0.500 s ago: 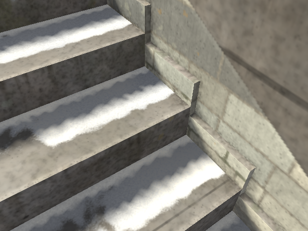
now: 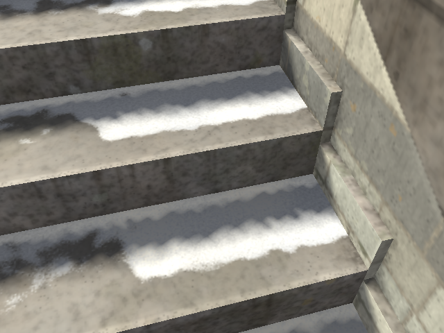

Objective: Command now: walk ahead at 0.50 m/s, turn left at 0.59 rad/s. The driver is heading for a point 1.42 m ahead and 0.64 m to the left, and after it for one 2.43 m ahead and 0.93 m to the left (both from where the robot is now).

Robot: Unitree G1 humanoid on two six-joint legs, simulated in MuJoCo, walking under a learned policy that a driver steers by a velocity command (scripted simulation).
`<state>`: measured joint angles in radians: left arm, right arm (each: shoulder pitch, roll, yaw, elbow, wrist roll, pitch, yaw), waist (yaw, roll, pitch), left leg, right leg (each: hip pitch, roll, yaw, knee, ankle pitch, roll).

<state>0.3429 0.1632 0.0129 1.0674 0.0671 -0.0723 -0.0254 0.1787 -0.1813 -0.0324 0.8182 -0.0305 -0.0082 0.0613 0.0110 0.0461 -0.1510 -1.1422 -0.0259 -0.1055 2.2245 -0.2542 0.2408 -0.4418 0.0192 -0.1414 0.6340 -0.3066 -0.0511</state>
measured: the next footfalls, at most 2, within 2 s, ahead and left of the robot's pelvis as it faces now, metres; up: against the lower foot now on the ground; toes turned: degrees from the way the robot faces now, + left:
left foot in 0.28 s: +0.24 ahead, +0.16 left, +0.17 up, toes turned +17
right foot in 0.80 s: +0.61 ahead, +0.02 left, +0.34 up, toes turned +30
